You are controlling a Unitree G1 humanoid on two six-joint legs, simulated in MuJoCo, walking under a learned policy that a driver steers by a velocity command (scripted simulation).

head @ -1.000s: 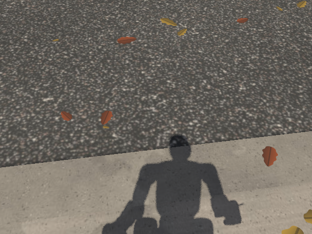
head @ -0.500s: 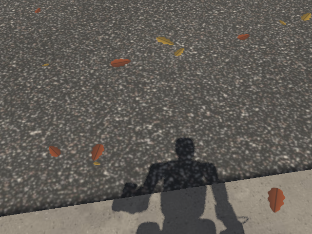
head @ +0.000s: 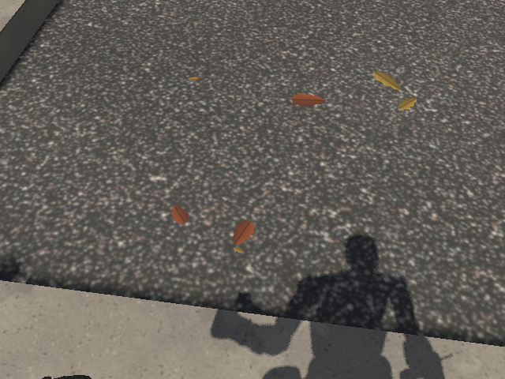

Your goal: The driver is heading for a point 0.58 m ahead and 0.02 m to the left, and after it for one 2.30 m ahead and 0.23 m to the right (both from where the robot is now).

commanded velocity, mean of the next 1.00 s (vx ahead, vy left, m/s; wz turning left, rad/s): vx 0.38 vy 0.00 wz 0.26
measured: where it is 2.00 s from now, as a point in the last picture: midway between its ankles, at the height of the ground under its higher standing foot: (213, 355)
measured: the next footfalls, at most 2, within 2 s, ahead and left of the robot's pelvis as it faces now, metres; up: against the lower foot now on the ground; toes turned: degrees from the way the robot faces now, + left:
right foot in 0.34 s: +0.14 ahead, -0.14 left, +0.00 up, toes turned +12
left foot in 0.76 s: +0.41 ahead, +0.16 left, +0.00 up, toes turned +17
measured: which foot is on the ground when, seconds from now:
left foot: down 0.00-0.34, up 0.36-0.74, down 0.76-1.00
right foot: up 0.00-0.32, down 0.34-0.76, up 0.78-1.00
